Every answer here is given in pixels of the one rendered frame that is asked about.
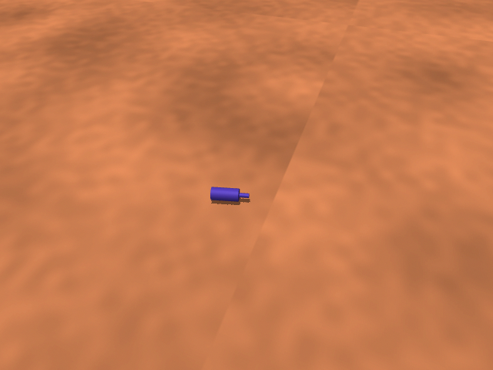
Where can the bottle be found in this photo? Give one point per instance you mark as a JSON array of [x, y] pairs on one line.
[[227, 194]]

